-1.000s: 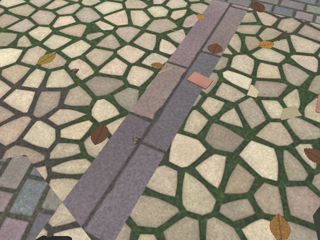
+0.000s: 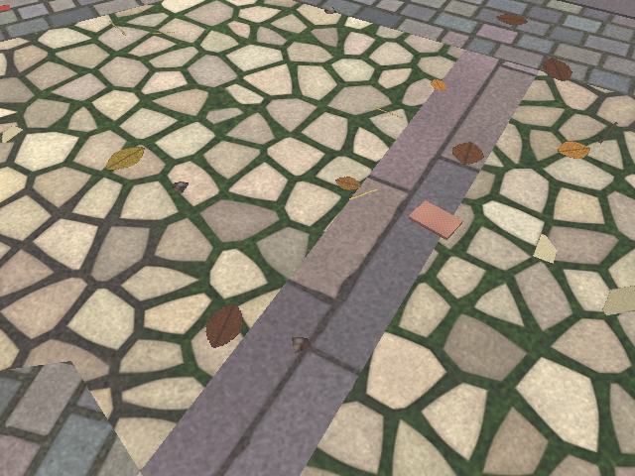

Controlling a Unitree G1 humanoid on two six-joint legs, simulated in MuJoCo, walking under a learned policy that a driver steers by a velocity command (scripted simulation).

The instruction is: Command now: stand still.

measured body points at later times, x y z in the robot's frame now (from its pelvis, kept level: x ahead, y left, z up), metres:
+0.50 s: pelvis +0.04 +0.01 -0.01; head +0.04 +0.03 +0.44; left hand -0.01 +0.27 -0.16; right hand +0.11 -0.25 -0.14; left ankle +0.05 +0.11 -0.74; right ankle -0.05 -0.13 -0.74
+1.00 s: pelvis +0.19 -0.01 -0.01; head +0.22 -0.03 +0.43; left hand +0.39 +0.22 -0.12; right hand +0.22 -0.30 -0.16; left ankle +0.08 +0.13 -0.65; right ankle +0.27 -0.10 -0.74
